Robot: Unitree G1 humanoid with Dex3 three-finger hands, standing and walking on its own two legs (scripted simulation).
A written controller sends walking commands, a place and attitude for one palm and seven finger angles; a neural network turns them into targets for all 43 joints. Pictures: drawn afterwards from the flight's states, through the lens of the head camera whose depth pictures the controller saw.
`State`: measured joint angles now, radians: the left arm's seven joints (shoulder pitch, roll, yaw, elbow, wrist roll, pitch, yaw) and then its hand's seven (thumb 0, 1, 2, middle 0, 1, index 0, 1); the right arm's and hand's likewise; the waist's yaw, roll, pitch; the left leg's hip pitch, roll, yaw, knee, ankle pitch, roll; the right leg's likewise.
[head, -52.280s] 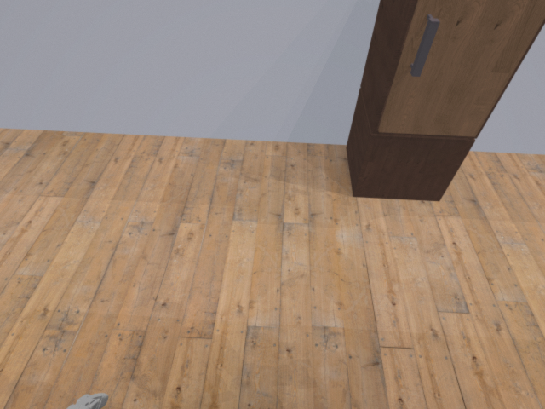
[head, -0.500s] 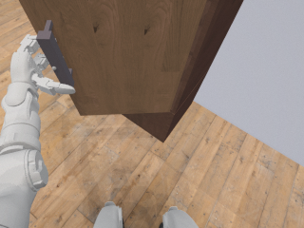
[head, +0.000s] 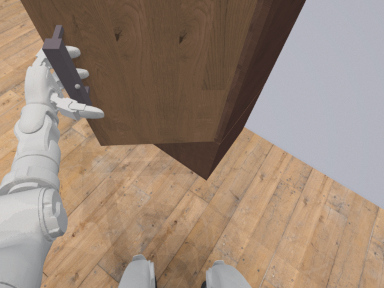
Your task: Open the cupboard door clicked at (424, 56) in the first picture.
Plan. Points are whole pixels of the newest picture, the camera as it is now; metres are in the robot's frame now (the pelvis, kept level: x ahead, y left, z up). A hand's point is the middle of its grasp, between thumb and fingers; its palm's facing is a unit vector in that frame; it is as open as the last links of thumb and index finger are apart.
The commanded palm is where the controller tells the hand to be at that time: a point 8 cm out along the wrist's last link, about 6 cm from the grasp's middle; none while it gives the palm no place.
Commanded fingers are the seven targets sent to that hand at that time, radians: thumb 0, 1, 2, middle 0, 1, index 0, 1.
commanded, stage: slide the fingers in behind the handle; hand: left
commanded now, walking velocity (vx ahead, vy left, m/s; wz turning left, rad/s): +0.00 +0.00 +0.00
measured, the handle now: (73, 72) +0.54 +0.22 +0.09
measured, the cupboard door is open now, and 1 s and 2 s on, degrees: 40 40 75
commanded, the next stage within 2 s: close the thumb around the handle in 0.16 s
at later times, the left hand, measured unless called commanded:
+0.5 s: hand (76, 85) +0.50 +0.21 +0.09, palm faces +0.05 -1.00 -0.01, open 12.2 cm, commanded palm +0.48 +0.24 +0.09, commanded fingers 0.00 0.23 0.61 -0.35 -1.28 -0.35 -1.28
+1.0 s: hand (81, 85) +0.50 +0.20 +0.09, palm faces +0.06 -1.00 +0.00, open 5.9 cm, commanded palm +0.48 +0.24 +0.09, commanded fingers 0.00 0.90 0.90 -0.40 -1.35 -0.40 -1.35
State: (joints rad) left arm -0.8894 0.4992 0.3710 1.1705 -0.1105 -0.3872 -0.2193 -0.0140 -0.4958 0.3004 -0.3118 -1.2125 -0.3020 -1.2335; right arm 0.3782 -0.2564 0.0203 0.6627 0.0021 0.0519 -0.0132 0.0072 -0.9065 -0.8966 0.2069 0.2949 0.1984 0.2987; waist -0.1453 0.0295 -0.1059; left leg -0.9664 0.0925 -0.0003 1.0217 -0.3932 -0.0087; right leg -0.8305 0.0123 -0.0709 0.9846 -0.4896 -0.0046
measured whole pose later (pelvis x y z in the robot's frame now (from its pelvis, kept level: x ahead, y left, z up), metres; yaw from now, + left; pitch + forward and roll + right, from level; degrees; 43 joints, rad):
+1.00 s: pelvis +0.01 +0.00 +0.00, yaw -1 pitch +19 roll -3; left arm -0.86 0.47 0.39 1.14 -0.11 -0.39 -0.21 0.01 0.66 0.82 -0.39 -1.35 -0.39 -1.34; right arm 0.38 -0.26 0.02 0.66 0.00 0.06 -0.01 0.01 -0.91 -0.90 0.21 0.29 0.20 0.30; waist -0.14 0.03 -0.11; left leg -0.95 0.09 0.01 1.01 -0.40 -0.01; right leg -0.82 0.01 -0.05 0.98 -0.49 0.00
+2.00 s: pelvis +0.04 -0.03 +0.03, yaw +2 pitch +8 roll +1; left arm 0.21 -0.06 -0.09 0.02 0.00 -0.21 0.43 0.00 0.64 0.72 -0.34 -1.35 -0.38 -1.35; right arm 0.19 -0.18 0.01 0.51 -0.05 0.08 0.02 0.01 -0.91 -0.90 0.21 0.29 0.20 0.30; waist -0.01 0.03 -0.13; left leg -0.59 0.07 0.01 0.84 -0.39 -0.05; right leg -0.48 -0.01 -0.06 0.87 -0.53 -0.04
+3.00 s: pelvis +0.01 -0.02 +0.02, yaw +3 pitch +7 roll +0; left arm 0.21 -0.06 -0.29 0.00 0.08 -0.17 0.54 -0.01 -0.48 0.31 -0.27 -0.82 -0.28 -0.82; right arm 0.20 -0.18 0.01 0.54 -0.06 0.01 0.02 0.02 -0.91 -0.90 0.20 0.29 0.20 0.30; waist -0.01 0.05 -0.11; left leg -0.65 0.05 -0.01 0.92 -0.39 -0.03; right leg -0.53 -0.02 -0.08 0.94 -0.52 -0.02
